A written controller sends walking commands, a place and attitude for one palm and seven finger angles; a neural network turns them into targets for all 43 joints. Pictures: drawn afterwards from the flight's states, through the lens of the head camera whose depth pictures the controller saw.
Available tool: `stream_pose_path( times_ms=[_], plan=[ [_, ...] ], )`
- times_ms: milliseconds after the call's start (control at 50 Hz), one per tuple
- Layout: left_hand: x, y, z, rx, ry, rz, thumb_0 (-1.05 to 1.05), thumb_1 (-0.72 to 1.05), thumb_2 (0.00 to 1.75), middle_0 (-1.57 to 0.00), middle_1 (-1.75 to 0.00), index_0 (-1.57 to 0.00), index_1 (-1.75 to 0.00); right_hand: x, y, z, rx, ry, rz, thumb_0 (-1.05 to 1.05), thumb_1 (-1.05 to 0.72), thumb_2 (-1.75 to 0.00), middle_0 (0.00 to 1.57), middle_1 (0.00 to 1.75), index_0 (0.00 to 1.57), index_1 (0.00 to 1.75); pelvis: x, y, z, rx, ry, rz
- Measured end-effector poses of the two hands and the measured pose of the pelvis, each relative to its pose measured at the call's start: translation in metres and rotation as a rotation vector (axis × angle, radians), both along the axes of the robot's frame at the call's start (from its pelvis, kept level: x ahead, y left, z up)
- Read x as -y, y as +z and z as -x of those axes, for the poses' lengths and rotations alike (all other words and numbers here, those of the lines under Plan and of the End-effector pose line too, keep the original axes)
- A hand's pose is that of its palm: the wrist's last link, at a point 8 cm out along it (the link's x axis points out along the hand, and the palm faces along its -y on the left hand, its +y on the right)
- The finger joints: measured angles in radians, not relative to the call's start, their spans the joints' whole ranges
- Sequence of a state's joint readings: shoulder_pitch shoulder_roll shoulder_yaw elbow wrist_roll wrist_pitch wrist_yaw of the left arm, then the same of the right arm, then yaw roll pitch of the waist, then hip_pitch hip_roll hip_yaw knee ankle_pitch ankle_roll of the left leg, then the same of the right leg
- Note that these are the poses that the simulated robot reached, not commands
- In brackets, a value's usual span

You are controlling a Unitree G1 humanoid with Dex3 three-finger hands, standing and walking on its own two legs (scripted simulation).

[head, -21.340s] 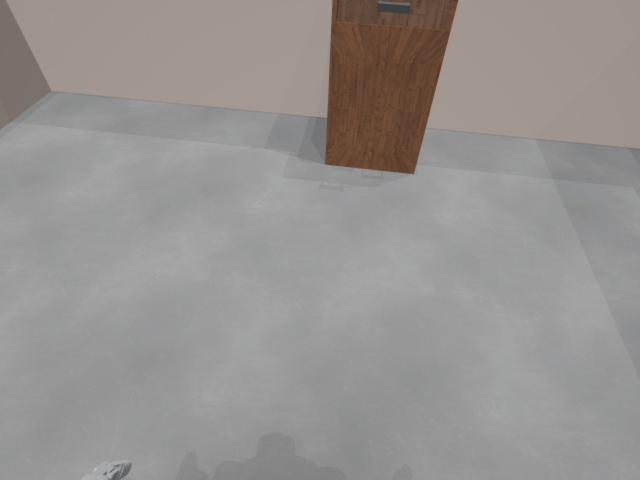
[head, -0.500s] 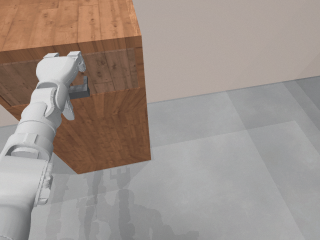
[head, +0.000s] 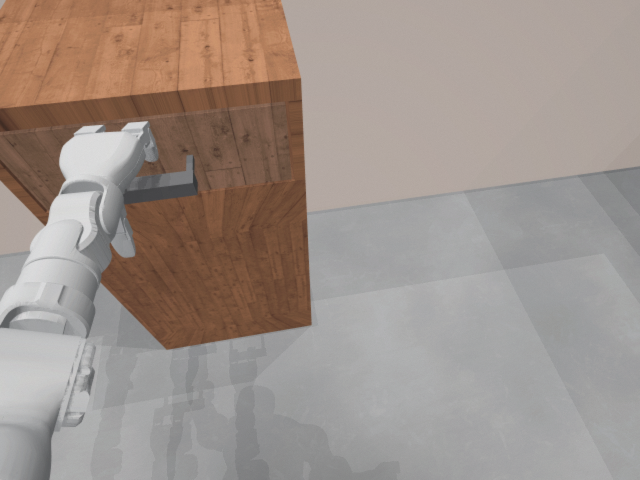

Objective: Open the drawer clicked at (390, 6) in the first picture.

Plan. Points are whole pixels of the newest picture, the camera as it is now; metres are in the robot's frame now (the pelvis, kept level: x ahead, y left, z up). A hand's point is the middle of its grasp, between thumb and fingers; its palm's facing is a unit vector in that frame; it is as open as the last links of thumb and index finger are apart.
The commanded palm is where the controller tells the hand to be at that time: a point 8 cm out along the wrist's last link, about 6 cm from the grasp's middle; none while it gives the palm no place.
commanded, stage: move the hooked fingers above the handle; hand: left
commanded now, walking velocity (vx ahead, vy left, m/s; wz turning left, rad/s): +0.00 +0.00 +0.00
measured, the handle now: (156, 176) +0.55 +0.24 +0.03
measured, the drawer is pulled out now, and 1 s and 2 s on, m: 0.00 0.00 0.00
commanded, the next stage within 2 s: lower the fingers behind the handle in 0.32 s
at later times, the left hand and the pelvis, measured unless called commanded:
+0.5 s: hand (145, 180) +0.50 +0.23 +0.07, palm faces -0.11 +0.00 -0.99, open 13.7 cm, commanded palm +0.48 +0.24 +0.13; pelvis +0.00 +0.01 +0.00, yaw -2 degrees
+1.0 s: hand (153, 194) +0.50 +0.23 +0.04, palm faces -0.09 -0.01 -1.00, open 13.8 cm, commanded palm +0.48 +0.24 +0.10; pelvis +0.00 +0.00 -0.01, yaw -1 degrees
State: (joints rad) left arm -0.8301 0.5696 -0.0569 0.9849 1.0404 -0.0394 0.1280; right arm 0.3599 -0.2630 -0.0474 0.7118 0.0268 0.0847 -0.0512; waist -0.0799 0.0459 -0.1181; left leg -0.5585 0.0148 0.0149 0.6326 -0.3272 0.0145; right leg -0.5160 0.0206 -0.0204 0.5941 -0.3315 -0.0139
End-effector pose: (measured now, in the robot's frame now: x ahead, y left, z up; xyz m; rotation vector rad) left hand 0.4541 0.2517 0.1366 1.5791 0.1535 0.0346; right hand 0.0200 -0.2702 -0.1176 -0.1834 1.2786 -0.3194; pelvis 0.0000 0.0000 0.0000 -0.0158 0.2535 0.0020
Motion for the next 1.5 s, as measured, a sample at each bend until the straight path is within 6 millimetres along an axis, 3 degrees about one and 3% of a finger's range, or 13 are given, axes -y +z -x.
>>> stream_pose_path(
  times_ms=[160,240,360,480,600,800,1040,1220,1500],
  plan=[
    [0.017,0.002,-0.017,0.097,-0.040,0.019,0.00,-0.49,0.30,-0.32,-1.20,-0.33,-1.20,0.001,0.001,-0.004,0.017,0.022,0.024,0.01,-0.90,-0.90,0.20,0.30,0.20,0.30,-0.005,-0.005,0.007,-0.029,0.009,0.003],
    [0.016,0.008,-0.030,0.114,0.023,0.009,0.00,-0.49,0.30,-0.32,-1.20,-0.32,-1.20,-0.003,-0.002,0.005,0.008,0.000,0.010,0.01,-0.90,-0.90,0.20,0.30,0.20,0.30,-0.007,-0.006,0.007,-0.047,-0.006,0.002],
    [0.019,0.012,-0.033,0.054,0.069,-0.008,0.00,-0.49,0.31,-0.35,-1.22,-0.35,-1.24,-0.014,-0.007,0.025,-0.033,-0.039,-0.031,0.01,-0.90,-0.90,0.20,0.30,0.20,0.30,-0.008,-0.004,0.004,-0.045,-0.022,0.000],
    [0.020,-0.005,-0.028,-0.032,0.041,0.005,0.00,-0.49,0.31,-0.33,-1.21,-0.33,-1.22,-0.017,-0.005,0.040,-0.057,-0.069,-0.033,0.01,-0.90,-0.90,0.20,0.30,0.20,0.30,-0.006,-0.003,0.004,-0.036,-0.030,-0.001],
    [0.025,-0.018,-0.022,0.012,-0.048,0.021,0.00,-0.49,0.31,-0.33,-1.20,-0.33,-1.21,-0.011,-0.004,0.046,-0.082,-0.058,-0.007,0.01,-0.90,-0.90,0.20,0.30,0.20,0.30,-0.005,-0.006,0.005,-0.047,-0.024,0.000],
    [0.012,-0.026,-0.021,0.064,0.066,-0.019,0.00,-0.49,0.31,-0.32,-1.20,-0.32,-1.20,0.001,-0.007,0.031,-0.067,-0.028,-0.002,0.01,-0.90,-0.90,0.20,0.30,0.20,0.30,-0.002,-0.009,0.006,-0.072,-0.013,0.003],
    [0.023,-0.040,-0.025,-0.013,0.007,0.011,0.00,-0.49,0.31,-0.32,-1.20,-0.32,-1.20,0.003,-0.005,0.018,-0.029,-0.033,0.020,0.01,-0.90,-0.90,0.20,0.30,0.20,0.30,0.001,-0.009,0.001,-0.074,-0.017,0.003],
    [0.011,-0.057,-0.019,0.025,0.029,0.001,0.00,-0.49,0.31,-0.32,-1.20,-0.32,-1.20,-0.002,-0.013,0.027,-0.078,-0.023,-0.002,0.01,-0.90,-0.90,0.20,0.30,0.20,0.30,0.000,-0.014,0.001,-0.100,-0.017,0.004],
    [0.011,-0.072,-0.027,-0.012,0.037,0.016,0.00,-0.49,0.31,-0.32,-1.20,-0.32,-1.20,-0.005,-0.011,0.044,-0.109,-0.049,0.019,0.00,-0.90,-0.90,0.20,0.30,0.20,0.30,-0.006,-0.019,0.004,-0.124,-0.022,0.012]
  ],
)
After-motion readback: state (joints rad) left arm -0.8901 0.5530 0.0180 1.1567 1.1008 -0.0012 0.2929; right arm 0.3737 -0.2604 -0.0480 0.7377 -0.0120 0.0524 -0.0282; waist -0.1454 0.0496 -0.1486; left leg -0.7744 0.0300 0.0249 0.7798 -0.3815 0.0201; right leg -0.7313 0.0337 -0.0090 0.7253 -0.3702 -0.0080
